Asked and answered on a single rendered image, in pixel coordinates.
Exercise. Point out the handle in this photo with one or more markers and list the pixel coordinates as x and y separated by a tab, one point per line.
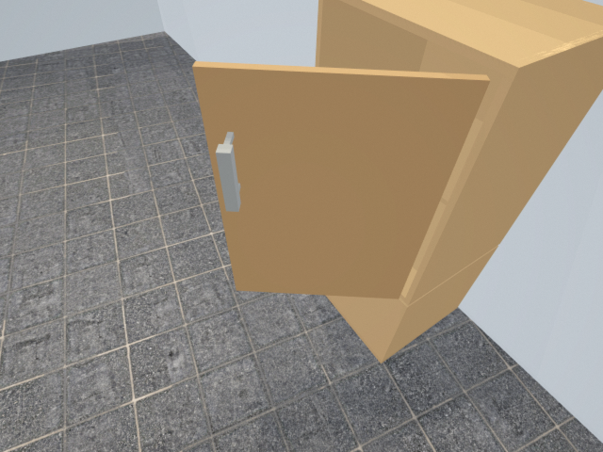
228	177

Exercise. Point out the cupboard door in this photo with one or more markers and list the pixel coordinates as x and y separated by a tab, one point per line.
340	170

